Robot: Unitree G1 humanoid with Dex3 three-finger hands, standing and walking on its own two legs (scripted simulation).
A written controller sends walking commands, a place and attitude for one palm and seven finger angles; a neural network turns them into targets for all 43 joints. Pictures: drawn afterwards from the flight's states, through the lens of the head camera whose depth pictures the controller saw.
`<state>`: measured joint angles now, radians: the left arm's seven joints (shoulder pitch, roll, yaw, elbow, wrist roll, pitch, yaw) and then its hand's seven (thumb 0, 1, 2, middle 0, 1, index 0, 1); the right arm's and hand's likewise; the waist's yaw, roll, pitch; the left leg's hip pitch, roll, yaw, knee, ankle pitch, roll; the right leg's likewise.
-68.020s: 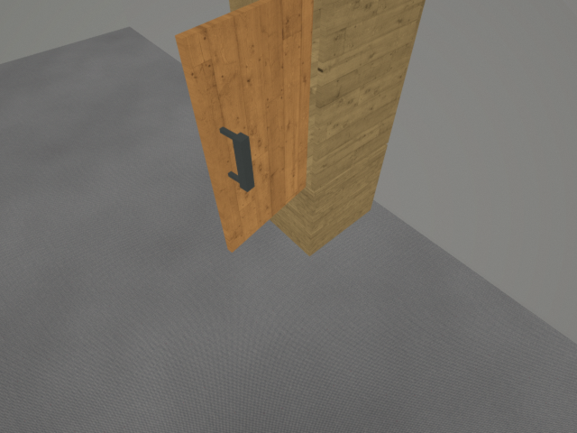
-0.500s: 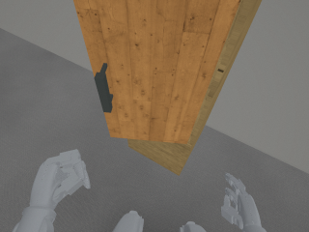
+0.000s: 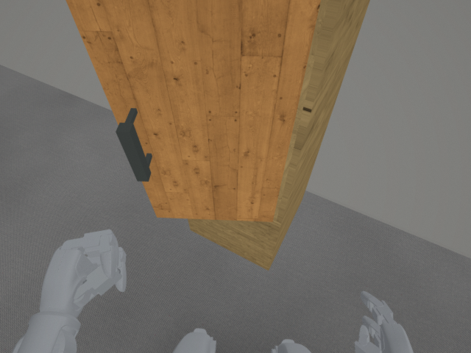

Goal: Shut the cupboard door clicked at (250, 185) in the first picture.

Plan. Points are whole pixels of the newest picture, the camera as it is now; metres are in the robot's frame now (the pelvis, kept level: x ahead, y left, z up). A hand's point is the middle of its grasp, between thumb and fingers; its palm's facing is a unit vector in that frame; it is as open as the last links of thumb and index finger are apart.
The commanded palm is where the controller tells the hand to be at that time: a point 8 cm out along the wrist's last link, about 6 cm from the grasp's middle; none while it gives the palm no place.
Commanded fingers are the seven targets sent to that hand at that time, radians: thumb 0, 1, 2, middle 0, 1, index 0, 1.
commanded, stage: raise the hand and make a fist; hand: left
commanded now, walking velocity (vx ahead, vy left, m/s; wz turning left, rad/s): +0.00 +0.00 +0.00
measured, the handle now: (138, 146) +0.47 +0.22 +0.07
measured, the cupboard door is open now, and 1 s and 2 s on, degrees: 26 26 24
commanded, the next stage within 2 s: bring the fist close to the handle in 0.14 s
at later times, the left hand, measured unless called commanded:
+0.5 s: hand (118, 252) +0.26 +0.19 +0.07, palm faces +0.00 -1.00 -0.03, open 3.1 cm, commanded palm +0.24 +0.24 +0.07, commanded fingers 0.00 0.90 0.90 -1.30 -1.50 -1.30 -1.50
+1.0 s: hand (126, 205) +0.34 +0.20 +0.07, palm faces +0.01 -1.00 -0.02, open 3.1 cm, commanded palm +0.32 +0.26 +0.07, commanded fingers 0.00 0.90 0.90 -1.30 -1.50 -1.30 -1.50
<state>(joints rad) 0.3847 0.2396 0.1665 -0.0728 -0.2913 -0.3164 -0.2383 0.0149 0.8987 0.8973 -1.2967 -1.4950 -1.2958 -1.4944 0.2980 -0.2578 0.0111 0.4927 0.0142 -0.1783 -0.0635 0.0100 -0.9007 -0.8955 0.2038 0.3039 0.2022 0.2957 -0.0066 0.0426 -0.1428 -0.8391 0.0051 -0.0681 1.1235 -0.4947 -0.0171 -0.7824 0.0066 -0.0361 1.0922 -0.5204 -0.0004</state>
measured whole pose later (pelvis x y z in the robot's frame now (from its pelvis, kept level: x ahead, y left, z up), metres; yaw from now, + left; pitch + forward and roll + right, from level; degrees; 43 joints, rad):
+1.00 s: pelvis +0.00 +0.01 +0.00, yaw -1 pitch +13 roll -2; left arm -0.15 0.27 0.23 0.38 -0.24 -0.31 -0.23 0.02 0.90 0.90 -1.30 -1.50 -1.30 -1.50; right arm 0.27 -0.25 0.03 0.57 0.02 -0.13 -0.07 0.01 -0.90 -0.90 0.20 0.30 0.20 0.30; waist -0.02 0.03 -0.13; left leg -0.86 0.00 -0.05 1.10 -0.47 0.00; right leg -0.80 0.00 -0.01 1.06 -0.49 0.02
